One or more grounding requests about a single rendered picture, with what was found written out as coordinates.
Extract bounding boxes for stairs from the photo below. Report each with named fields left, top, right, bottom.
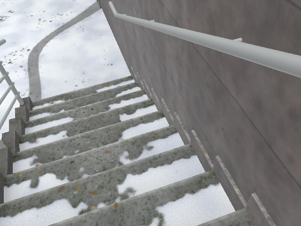
left=0, top=75, right=256, bottom=226

